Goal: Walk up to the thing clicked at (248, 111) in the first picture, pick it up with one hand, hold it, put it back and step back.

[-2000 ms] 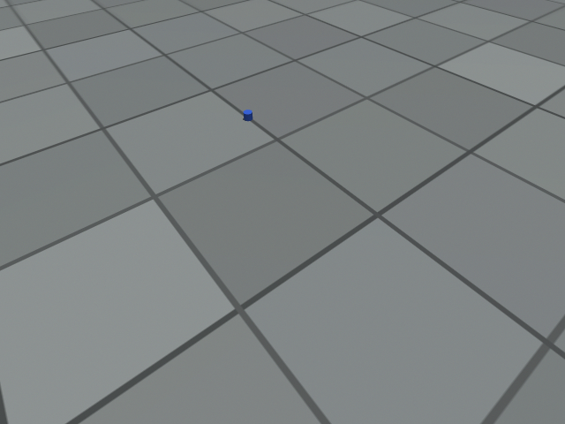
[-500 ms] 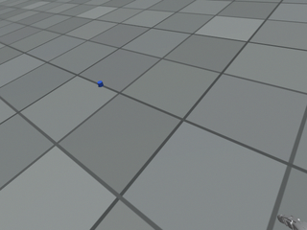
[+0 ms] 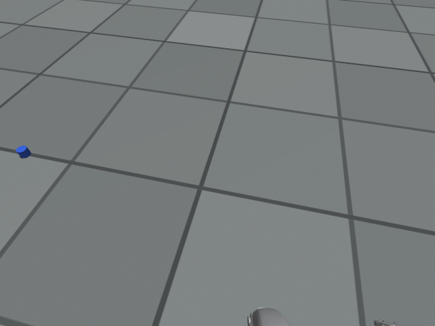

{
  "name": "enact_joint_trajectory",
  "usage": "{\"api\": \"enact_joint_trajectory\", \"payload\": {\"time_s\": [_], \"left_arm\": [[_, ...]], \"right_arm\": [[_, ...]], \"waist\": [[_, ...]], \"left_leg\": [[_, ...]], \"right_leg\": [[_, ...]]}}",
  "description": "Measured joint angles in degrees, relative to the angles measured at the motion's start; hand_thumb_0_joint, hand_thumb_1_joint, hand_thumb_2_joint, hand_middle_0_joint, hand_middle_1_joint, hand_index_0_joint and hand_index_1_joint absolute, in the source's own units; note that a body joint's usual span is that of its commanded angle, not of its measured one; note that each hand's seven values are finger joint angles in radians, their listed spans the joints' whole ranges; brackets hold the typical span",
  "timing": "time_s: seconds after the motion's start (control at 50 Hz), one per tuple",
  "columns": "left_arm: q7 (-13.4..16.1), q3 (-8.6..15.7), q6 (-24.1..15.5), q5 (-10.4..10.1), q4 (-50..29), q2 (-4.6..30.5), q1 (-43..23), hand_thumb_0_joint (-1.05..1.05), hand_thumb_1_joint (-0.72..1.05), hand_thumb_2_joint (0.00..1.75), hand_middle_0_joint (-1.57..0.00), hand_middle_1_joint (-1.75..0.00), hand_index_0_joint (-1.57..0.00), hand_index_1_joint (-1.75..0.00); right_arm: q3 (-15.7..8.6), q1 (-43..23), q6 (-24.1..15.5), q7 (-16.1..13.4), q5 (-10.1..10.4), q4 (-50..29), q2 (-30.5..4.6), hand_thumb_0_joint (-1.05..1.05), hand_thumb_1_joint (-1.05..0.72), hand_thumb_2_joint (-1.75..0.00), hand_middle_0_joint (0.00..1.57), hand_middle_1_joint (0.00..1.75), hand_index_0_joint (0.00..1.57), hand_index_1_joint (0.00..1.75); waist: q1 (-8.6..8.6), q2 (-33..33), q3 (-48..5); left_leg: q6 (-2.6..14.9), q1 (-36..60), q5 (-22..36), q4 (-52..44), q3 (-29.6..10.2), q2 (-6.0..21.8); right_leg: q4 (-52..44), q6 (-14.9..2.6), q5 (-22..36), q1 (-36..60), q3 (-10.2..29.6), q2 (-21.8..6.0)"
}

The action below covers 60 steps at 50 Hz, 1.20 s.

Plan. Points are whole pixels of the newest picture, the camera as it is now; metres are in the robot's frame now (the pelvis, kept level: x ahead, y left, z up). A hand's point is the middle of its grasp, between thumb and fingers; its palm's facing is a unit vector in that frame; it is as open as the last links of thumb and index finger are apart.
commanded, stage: walk up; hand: left
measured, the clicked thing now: (23, 151) +1.31 +1.08 -0.74
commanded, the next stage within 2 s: none
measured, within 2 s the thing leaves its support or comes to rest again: neither
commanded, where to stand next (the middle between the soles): +0.89 +1.24 m, yaw -53 degrees
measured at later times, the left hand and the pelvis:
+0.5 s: hand (19, 242) +0.39 +0.45 -0.13, palm faces -0.21 -0.80 -0.56, open 7.4 cm; pelvis +0.27 +0.16 -0.01, yaw -13 degrees
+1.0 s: hand (6, 157) +0.67 +0.58 -0.13, palm faces -0.34 -0.71 -0.62, open 7.4 cm; pelvis +0.47 +0.32 -0.03, yaw -22 degrees
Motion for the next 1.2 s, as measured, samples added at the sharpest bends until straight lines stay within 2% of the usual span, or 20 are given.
{"api": "enact_joint_trajectory", "payload": {"time_s": [0.1,0.2,0.24,0.3,0.34,0.38,0.44,0.5,0.56,0.58,0.6,0.64,0.68,0.74,0.84,0.92,1.0,1.04,1.12,1.2], "left_arm": [[-1.23,0.39,1.81,0.21,-0.39,-0.99,-0.76,0.01,0.9,0.9,-0.21,-0.29,-0.21,-0.3],[-1.7,0.77,2.16,-0.05,-2.01,-1.8,-1.93,0.01,0.9,0.9,-0.21,-0.3,-0.21,-0.3],[-1.17,1.2,1.22,-0.08,-3.69,-1.33,-1.99,0.01,0.9,0.9,-0.21,-0.3,-0.21,-0.3],[1.5,1.33,0.51,-0.18,-6.17,-2.04,-2.32,0.01,0.9,0.9,-0.21,-0.3,-0.21,-0.3],[3.11,0.67,0.52,-0.6,-6.21,-3.03,-1.71,0.01,0.9,0.89,-0.21,-0.3,-0.21,-0.3],[3.75,0.12,0.27,-0.15,-5.16,-4.34,-0.15,0.01,0.9,0.89,-0.21,-0.3,-0.21,-0.3],[3.29,-0.46,-0.46,1.29,-3.29,-5.55,2.59,0.01,0.9,0.89,-0.21,-0.3,-0.21,-0.3],[2.73,-0.64,-1.12,2.48,-1.8,-5.9,4.78,0.01,0.9,0.89,-0.21,-0.3,-0.22,-0.3],[2.35,-0.41,-1.02,2.95,-0.8,-5.36,6.55,0.01,0.89,0.89,-0.22,-0.3,-0.22,-0.3],[2.37,-0.22,-0.74,3.06,-0.5,-4.83,7.15,0.01,0.89,0.89,-0.22,-0.3,-0.22,-0.3],[2.57,0.19,-0.25,3.14,0.17,-3.8,7.05,0.01,0.89,0.89,-0.22,-0.3,-0.22,-0.3],[3.75,0.98,1.18,2.6,2.0,-2.59,5.42,0.01,0.89,0.89,-0.22,-0.3,-0.22,-0.3],[4.57,0.99,1.43,1.56,3.29,-1.79,3.65,0.01,0.9,0.89,-0.21,-0.3,-0.21,-0.3],[4.18,0.88,0.57,0.51,3.61,-1.51,2.58,0.01,0.9,0.89,-0.21,-0.3,-0.21,-0.3],[3.29,0.29,0.51,0.69,2.84,-3.56,2.78,0.01,0.9,0.9,-0.21,-0.3,-0.21,-0.3],[3.07,0.35,-0.51,1.12,-0.3,-5.0,4.03,0.01,0.9,0.89,-0.21,-0.3,-0.21,-0.3],[4.22,0.68,-0.58,1.68,-4.38,-5.41,3.53,0.01,0.9,0.89,-0.21,-0.3,-0.21,-0.3],[4.51,0.51,-0.29,1.69,-5.51,-5.8,3.37,0.01,0.9,0.89,-0.21,-0.3,-0.21,-0.3],[3.93,0.41,-0.22,2.75,-6.41,-5.68,4.39,0.01,0.9,0.89,-0.21,-0.3,-0.21,-0.3],[3.15,0.78,-0.45,3.75,-6.63,-4.12,5.57,0.01,0.89,0.89,-0.22,-0.3,-0.22,-0.3]], "right_arm": [[-1.08,5.41,-0.35,-0.46,-0.51,-0.1,-1.83,0.01,-0.9,-0.9,0.2,0.3,0.2,0.3],[-1.92,7.87,0.84,-0.61,-1.29,-0.51,-3.05,0.01,-0.9,-0.9,0.2,0.3,0.2,0.3],[-1.82,8.21,1.3,-1.06,-1.36,-0.71,-2.3,0.01,-0.9,-0.9,0.2,0.3,0.2,0.3],[-0.88,6.26,2.4,-1.81,-1.18,-1.08,-0.94,0.02,-0.9,-0.9,0.2,0.3,0.2,0.3],[0.0,4.22,2.76,-1.68,-0.63,-1.22,-0.58,0.02,-0.9,-0.9,0.2,0.3,0.2,0.3],[0.6,1.5,2.97,-1.27,-0.28,-2.14,-0.78,0.02,-0.9,-0.9,0.2,0.3,0.2,0.3],[0.87,-2.11,2.92,0.21,-0.2,-4.55,-1.61,0.01,-0.9,-0.9,0.2,0.3,0.2,0.3],[0.43,-4.73,2.79,1.54,-0.05,-5.98,-2.74,0.01,-0.9,-0.9,0.2,0.3,0.2,0.3],[-0.4,-5.91,2.36,2.01,-0.02,-6.12,-4.08,0.01,-0.9,-0.9,0.2,0.3,0.2,0.3],[-0.72,-5.97,2.08,1.9,-0.17,-6.18,-4.36,0.01,-0.9,-0.9,0.2,0.3,0.2,0.3],[-1.13,-6.29,1.61,1.45,-0.53,-5.95,-3.65,0.01,-0.9,-0.9,0.2,0.3,0.2,0.3],[-0.72,-5.97,0.56,0.38,-0.76,-5.5,-2.0,0.01,-0.9,-0.9,0.2,0.3,0.2,0.3],[0.16,-4.67,0.58,-0.54,-0.62,-4.4,0.03,0.0,-0.9,-0.9,0.2,0.3,0.2,0.3],[1.43,-2.19,1.34,-1.4,-0.88,-2.89,1.76,0.01,-0.9,-0.9,0.2,0.3,0.2,0.3],[1.1,1.53,2.11,-2.35,-2.09,-2.18,0.63,0.01,-0.9,-0.9,0.21,0.3,0.2,0.3],[-0.01,3.91,3.5,-2.36,-1.99,-2.86,-1.54,0.01,-0.9,-0.9,0.2,0.3,0.2,0.3],[-0.45,2.86,5.26,-2.77,-1.83,-2.66,-2.19,0.01,-0.9,-0.9,0.2,0.3,0.2,0.3],[-0.34,1.5,5.68,-2.47,-1.87,-2.59,-2.31,0.01,-0.9,-0.9,0.2,0.3,0.2,0.3],[-0.21,-1.04,5.27,-0.86,-1.87,-3.82,-2.69,0.01,-0.9,-0.9,0.2,0.3,0.2,0.3],[-0.62,-2.51,5.07,0.28,-1.74,-5.31,-3.5,0.01,-0.9,-0.9,0.2,0.3,0.2,0.3]], "waist": [[-2.96,1.91,-1.08],[-4.07,4.45,-0.8],[-3.11,4.84,-0.3],[-0.71,7.28,1.63],[1.16,8.07,1.61],[2.1,8.85,1.39],[3.05,9.07,1.04],[4.12,8.74,0.46],[5.16,8.24,-0.72],[5.13,7.7,-1.25],[4.72,5.71,-0.98],[4.36,4.07,0.03],[3.8,2.86,0.66],[2.41,1.36,1.1],[-0.74,2.51,1.5],[-1.44,5.17,1.04],[1.13,9.53,2.7],[2.3,10.63,2.91],[3.57,10.69,2.22],[4.54,9.2,0.84]], "left_leg": [[2.14,9.09,-2.59,-6.96,4.15,-2.97],[2.77,14.78,-9.12,-6.56,7.06,-4.78],[0.17,12.94,-13.23,3.42,7.46,-3.5],[-6.89,0.73,-15.95,32.97,-3.55,-2.56],[-7.81,-6.85,-13.42,44.39,-8.77,-1.3],[-6.75,-12.34,-9.06,44.61,-12.5,1.67],[-5.29,-16.99,-4.69,35.85,-15.66,6.31],[-4.2,-17.31,0.35,24.28,-15.9,9.38],[-3.33,-13.36,2.71,14.59,-13.86,9.4],[-4.16,-11.46,-0.19,12.62,-12.84,8.48],[-5.71,-11.12,-3.09,14.18,-11.14,6.79],[-6.12,-11.17,-5.49,17.4,-9.02,6.03],[-5.18,-9.35,-5.46,15.77,-7.28,5.63],[-2.85,-5.27,-4.69,10.61,-4.19,4.12],[0.44,0.37,-5.74,5.9,0.09,0.81],[1.76,0.56,-10.05,10.98,2.24,-0.79],[-2.52,-8.99,-13.92,33.35,-6.42,-1.21],[-3.14,-13.1,-11.88,39.73,-9.51,-0.37],[-3.05,-16.27,-7.64,37.91,-13.27,2.97],[-2.48,-14.4,-8.96,29.58,-13.8,5.18]], "right_leg": [[-12.74,1.3,2.0,-1.84,-5.03,-0.39],[-25.65,0.38,5.85,2.11,-7.67,-0.56],[-31.82,-0.96,7.15,6.81,-8.95,0.83],[-27.13,-1.48,2.91,7.75,-9.48,2.79],[-27.36,-1.66,1.39,9.8,-8.65,3.19],[-29.4,0.01,1.18,12.55,-7.34,2.95],[-30.71,2.31,0.14,15.33,-4.48,1.26],[-30.19,3.41,-2.12,16.57,-1.33,-1.19],[-28.11,4.03,-5.25,16.6,2.08,-4.0],[-26.3,3.56,-6.87,15.94,3.43,-5.23],[-22.83,1.81,-7.94,14.49,5.25,-7.26],[-10.54,-0.43,-12.26,9.35,8.96,-4.69],[-1.11,-1.48,-10.71,4.24,7.54,-1.28],[0.52,-1.11,-7.13,-0.57,1.87,0.89],[-9.75,-0.07,-4.95,-1.12,-5.93,2.05],[-25.55,-1.65,2.88,5.61,-7.16,2.93],[-22.17,-1.02,-0.29,6.0,-6.91,3.91],[-22.84,-0.35,-0.16,6.88,-6.0,3.44],[-24.04,1.63,0.08,7.67,-2.73,1.23],[-22.75,1.8,-1.12,6.05,1.38,-1.52]]}}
